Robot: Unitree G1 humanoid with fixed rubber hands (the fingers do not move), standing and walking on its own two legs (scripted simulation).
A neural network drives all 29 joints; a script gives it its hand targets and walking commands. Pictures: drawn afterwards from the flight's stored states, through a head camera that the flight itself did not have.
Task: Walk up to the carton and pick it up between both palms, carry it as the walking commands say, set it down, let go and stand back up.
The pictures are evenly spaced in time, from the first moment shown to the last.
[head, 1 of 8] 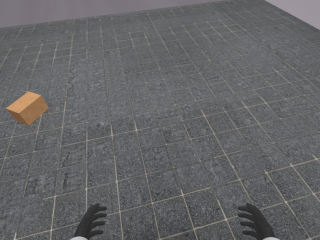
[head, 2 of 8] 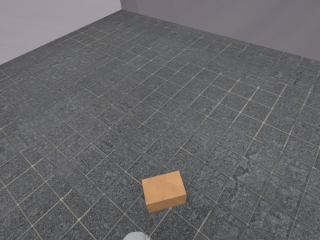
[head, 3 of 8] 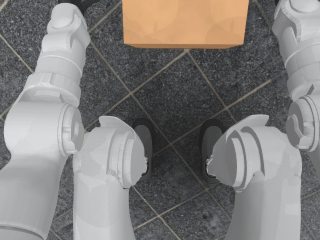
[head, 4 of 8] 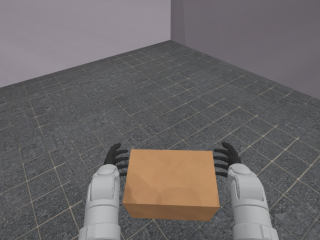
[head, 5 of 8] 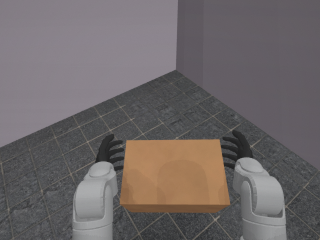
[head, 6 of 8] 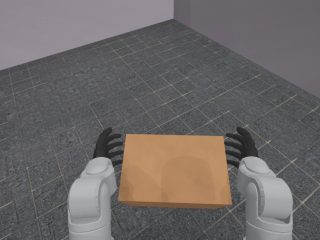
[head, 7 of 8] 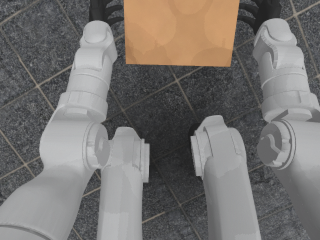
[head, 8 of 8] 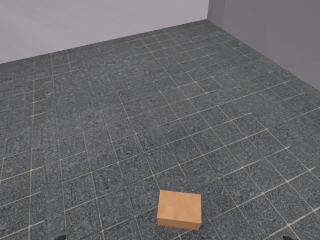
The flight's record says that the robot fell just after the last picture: no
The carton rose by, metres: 0.72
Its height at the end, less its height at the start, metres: +0.00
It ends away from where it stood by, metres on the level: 0.47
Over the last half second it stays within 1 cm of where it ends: yes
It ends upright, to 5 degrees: yes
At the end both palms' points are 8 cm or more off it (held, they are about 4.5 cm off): yes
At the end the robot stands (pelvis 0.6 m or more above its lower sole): yes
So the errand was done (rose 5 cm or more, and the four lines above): yes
